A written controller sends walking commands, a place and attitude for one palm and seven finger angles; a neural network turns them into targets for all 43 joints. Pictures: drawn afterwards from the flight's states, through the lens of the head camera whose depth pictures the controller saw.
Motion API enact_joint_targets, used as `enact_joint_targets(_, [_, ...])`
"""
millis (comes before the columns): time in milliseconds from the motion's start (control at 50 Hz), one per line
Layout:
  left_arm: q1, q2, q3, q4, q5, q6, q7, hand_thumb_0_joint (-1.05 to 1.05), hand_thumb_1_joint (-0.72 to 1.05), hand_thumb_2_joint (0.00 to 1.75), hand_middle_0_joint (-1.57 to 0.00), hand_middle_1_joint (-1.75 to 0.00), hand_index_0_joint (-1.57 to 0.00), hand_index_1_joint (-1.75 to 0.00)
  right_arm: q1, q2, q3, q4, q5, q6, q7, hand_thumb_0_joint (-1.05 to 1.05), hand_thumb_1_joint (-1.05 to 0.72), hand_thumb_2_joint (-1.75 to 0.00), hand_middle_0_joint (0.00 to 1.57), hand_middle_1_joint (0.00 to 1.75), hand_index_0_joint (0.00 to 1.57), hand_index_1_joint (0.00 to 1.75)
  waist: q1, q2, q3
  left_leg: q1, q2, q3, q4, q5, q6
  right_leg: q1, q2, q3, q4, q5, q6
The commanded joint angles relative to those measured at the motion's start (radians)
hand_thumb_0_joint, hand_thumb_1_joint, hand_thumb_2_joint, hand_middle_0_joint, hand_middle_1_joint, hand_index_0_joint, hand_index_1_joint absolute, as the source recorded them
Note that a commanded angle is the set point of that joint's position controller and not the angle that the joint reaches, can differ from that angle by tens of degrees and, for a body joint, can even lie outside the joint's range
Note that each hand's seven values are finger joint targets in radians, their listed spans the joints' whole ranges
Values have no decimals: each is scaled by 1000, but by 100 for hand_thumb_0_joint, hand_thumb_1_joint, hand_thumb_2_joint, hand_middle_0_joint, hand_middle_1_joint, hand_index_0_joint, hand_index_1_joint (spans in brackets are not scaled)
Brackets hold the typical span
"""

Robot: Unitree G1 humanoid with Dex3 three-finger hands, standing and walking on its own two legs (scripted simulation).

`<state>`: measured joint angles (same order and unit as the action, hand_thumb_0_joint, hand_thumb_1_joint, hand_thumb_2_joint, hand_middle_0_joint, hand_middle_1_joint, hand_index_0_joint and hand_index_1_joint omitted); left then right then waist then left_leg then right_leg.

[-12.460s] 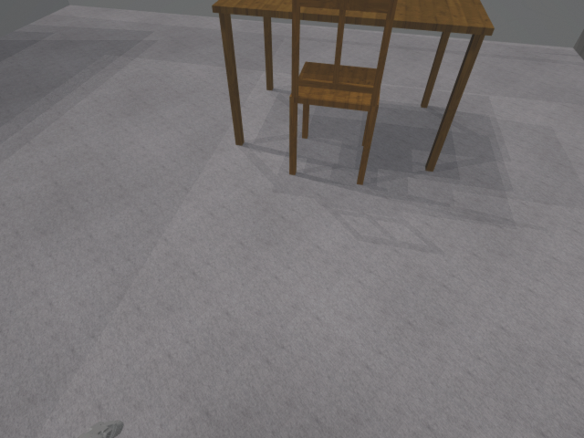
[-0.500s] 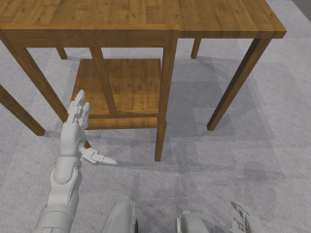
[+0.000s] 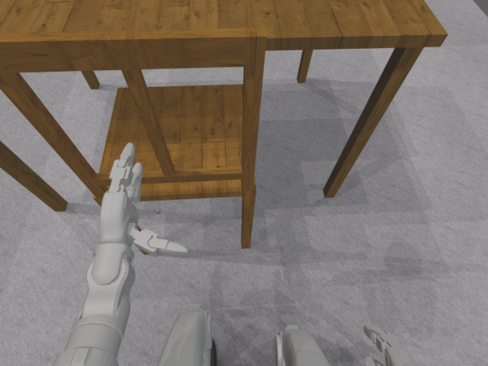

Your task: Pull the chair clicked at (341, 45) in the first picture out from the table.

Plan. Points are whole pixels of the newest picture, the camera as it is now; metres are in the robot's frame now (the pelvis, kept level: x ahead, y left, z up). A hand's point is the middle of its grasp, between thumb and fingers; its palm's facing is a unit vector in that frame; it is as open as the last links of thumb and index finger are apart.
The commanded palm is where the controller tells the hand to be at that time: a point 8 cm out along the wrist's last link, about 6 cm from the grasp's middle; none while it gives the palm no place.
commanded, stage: aim the fingers beside a spindle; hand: left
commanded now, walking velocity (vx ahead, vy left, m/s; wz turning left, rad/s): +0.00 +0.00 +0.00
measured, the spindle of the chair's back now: (154, 131) +0.51 +0.18 +0.03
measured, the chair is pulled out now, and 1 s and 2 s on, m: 0.00 0.00 0.00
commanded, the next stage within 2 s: none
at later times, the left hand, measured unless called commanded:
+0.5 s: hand (147, 204) +0.36 +0.16 +0.04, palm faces +0.06 -1.00 -0.06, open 16.9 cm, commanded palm +0.34 +0.20 +0.02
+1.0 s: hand (158, 218) +0.35 +0.15 +0.01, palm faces +0.01 -1.00 +0.01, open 16.9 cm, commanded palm +0.34 +0.20 +0.03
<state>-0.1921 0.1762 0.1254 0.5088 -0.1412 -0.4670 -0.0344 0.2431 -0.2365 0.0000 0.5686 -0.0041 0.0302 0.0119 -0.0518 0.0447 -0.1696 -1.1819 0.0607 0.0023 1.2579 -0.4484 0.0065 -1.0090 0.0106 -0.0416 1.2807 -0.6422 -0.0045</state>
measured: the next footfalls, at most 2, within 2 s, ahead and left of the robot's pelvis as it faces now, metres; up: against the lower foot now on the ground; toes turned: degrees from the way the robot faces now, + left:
none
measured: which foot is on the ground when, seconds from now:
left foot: down 0.00-1.00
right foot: down 0.00-1.00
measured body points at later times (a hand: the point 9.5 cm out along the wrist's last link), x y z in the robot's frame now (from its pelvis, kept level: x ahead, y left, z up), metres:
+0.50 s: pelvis +0.00 -0.01 +0.00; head +0.10 +0.00 +0.44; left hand +0.35 +0.21 +0.05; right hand +0.14 -0.26 -0.12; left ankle +0.07 +0.12 -0.62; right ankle -0.01 -0.12 -0.62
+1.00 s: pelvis +0.00 +0.00 +0.00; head +0.10 +0.01 +0.44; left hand +0.34 +0.20 +0.01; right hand +0.14 -0.25 -0.11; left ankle +0.08 +0.12 -0.62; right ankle -0.01 -0.12 -0.62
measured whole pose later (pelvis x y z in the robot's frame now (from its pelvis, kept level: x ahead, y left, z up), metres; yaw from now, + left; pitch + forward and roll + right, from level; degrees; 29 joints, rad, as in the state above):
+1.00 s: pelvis +0.00 +0.00 +0.00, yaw +0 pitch +21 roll -3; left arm -0.19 0.18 0.10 0.52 -0.17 -0.46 -0.08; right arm 0.23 -0.24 0.00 0.57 0.01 0.01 0.00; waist -0.05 0.04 -0.17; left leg -1.20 0.05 -0.01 1.28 -0.45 0.01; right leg -1.02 0.01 -0.06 1.29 -0.64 0.00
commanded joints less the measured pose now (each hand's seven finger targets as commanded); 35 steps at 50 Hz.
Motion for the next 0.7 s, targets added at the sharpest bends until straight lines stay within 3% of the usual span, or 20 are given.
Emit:
enact_joint_targets(0, [-334,138,36,-316,7,-141,17,0,-50,30,-6,-8,-6,-8,9,-139,-64,-99,-10,-56,-21,0,-90,-90,20,30,20,30,-24,41,-422,490,-28,-46,-102,215,18,-7,22,5,-197,310,-20])
enact_joint_targets(40, [-298,134,34,-268,9,-130,13,0,-50,30,-6,-8,-6,-8,12,-141,-63,-91,-9,-56,-21,0,-90,-90,20,30,20,30,-29,19,-410,476,-28,-45,-102,213,19,-4,23,4,-200,317,-17])
enact_joint_targets(100, [-273,109,11,-142,14,-81,-8,0,-50,30,-6,-8,-6,-8,13,-145,-60,-85,-4,-48,-20,0,-90,-90,20,30,20,30,-40,-23,-328,399,-33,-37,-104,148,21,-12,22,7,-217,282,-14])
enact_joint_targets(160, [-225,130,53,-74,-3,-41,-27,0,-50,30,-6,-8,-6,-8,9,-150,-59,-99,4,-37,-21,0,-90,-90,20,30,20,30,-20,-71,-314,345,-40,-25,-103,134,25,22,18,16,-224,291,-13])
enact_joint_targets(200, [-217,127,59,-109,-18,-38,-34,0,-50,30,-6,-8,-6,-8,-1,-145,-57,-120,6,-34,-19,0,-90,-90,20,30,20,30,-6,-58,-344,340,-45,-16,-103,144,26,54,16,23,-223,309,-12])
enact_joint_targets(240, [-232,160,93,-176,-27,-62,-28,0,-50,30,-6,-8,-6,-8,-3,-142,-58,-129,4,-36,-20,0,-90,-90,20,30,20,30,8,-32,-384,359,-43,-16,-100,180,25,75,17,26,-208,346,-14])
enact_joint_targets(300, [-282,214,135,-303,-25,-120,-8,0,-50,30,-6,-8,-6,-8,-2,-134,-61,-125,-2,-44,-23,0,-90,-90,20,30,20,30,12,4,-454,412,-39,-16,-92,239,24,101,19,31,-191,400,-13])
enact_joint_targets(340, [-270,195,102,-347,-16,-144,-4,0,-50,30,-6,-8,-6,-8,3,-131,-62,-120,-6,-50,-23,0,-90,-90,20,30,20,30,2,43,-473,466,-34,-21,-94,284,23,84,22,26,-184,427,-15])
enact_joint_targets(380, [-252,173,73,-312,-11,-136,-13,0,-50,30,-6,-8,-6,-8,7,-135,-62,-104,-5,-53,-22,0,-90,-90,20,30,20,30,-18,31,-430,460,-30,-24,-94,266,23,57,23,21,-195,407,-13])
enact_joint_targets(420, [-231,90,-14,-230,-9,-102,-40,0,-50,30,-6,-8,-6,-8,13,-137,-61,-98,0,-54,-21,0,-90,-90,20,30,20,30,-51,-7,-353,432,-31,-30,-95,222,27,16,25,15,-212,368,-12])
enact_joint_targets(500, [-235,65,-23,-58,-24,-33,-79,0,-50,30,-6,-8,-6,-8,8,-156,-60,-89,15,-47,-27,0,-90,-90,20,30,20,30,-57,-97,-231,315,-39,-35,-100,77,28,-23,18,14,-247,229,-10])
enact_joint_targets(560, [-287,117,38,-126,-27,-56,-60,0,-50,30,-6,-8,-6,-8,2,-154,-63,-102,9,-50,-29,0,-90,-90,20,30,20,30,-24,-36,-319,359,-41,-34,-94,118,26,-19,16,12,-217,252,-17])
enact_joint_targets(640, [-270,216,129,-392,-13,-135,18,0,-50,30,-6,-8,-6,-8,2,-139,-67,-128,-9,-56,-20,0,-90,-90,20,30,20,30,38,106,-544,554,-32,-45,-106,320,12,45,20,4,-168,390,-28])
enact_joint_targets(680, [-208,204,117,-418,0,-145,45,0,-50,30,-6,-8,-6,-8,3,-128,-65,-129,-13,-52,-14,0,-90,-90,20,30,20,30,30,77,-539,565,-28,-39,-108,360,13,71,23,4,-172,436,-23])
